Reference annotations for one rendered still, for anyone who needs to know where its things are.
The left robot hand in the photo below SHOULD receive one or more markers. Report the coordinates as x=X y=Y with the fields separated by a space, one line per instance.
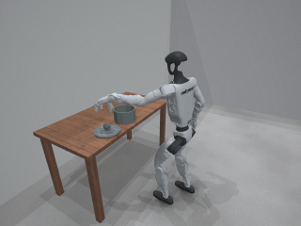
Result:
x=100 y=103

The right robot forearm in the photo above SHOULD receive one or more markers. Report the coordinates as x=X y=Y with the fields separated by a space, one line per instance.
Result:
x=195 y=113

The left robot upper arm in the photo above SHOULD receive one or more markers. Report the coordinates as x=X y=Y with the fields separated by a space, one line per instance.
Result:
x=162 y=92

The pot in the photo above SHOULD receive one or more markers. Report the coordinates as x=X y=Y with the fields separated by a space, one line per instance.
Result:
x=124 y=114

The knob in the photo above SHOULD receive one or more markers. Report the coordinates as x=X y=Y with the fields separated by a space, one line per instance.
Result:
x=106 y=126

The robot right shin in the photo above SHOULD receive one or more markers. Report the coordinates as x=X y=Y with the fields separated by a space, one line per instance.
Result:
x=183 y=170

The right robot upper arm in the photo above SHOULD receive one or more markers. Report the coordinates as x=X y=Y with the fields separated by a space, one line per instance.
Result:
x=200 y=102

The table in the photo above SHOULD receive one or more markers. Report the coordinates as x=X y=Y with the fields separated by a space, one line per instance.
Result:
x=75 y=134

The humanoid robot torso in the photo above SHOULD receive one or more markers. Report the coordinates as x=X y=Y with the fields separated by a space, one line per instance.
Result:
x=180 y=106

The right robot hand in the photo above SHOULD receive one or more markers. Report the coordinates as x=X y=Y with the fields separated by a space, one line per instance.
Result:
x=193 y=124

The left robot forearm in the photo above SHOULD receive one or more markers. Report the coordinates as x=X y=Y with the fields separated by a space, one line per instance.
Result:
x=124 y=99

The lid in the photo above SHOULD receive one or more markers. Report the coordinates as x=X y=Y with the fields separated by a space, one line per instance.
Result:
x=103 y=133

